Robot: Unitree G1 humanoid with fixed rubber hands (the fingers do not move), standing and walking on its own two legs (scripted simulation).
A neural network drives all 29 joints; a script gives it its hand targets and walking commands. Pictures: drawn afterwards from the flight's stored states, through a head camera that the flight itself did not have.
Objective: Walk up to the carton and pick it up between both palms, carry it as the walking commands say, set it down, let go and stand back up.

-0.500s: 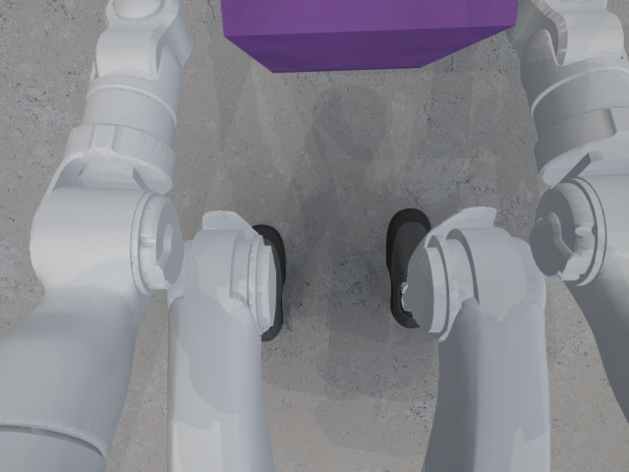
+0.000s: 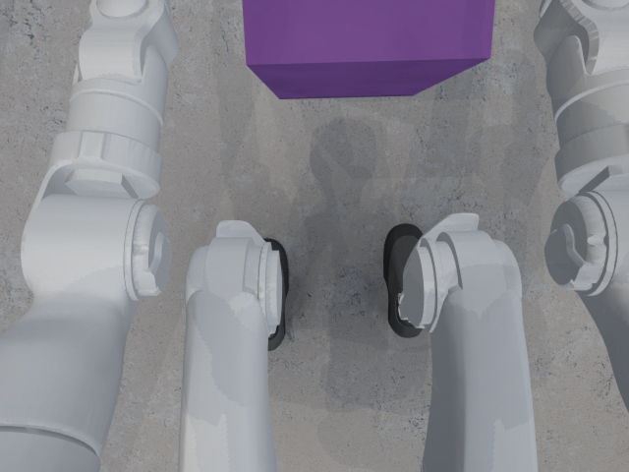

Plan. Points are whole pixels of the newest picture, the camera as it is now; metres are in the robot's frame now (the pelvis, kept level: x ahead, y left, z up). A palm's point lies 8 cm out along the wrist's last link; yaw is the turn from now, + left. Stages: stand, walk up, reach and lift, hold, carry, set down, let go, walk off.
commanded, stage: set down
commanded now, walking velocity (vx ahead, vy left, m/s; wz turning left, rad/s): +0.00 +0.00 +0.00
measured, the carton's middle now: out of the picture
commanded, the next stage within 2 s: let go in 1.00 s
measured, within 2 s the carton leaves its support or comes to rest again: neither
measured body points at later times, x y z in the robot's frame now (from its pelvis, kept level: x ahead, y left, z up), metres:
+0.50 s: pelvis +0.01 +0.00 +0.13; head +0.34 -0.01 +0.43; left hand +0.58 +0.18 +0.02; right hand +0.57 -0.22 +0.02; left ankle +0.10 +0.12 -0.37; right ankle +0.12 -0.13 -0.37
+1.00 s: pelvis +0.04 +0.00 +0.26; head +0.35 -0.01 +0.59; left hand +0.57 +0.18 +0.16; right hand +0.56 -0.22 +0.16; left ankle +0.10 +0.12 -0.37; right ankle +0.12 -0.13 -0.37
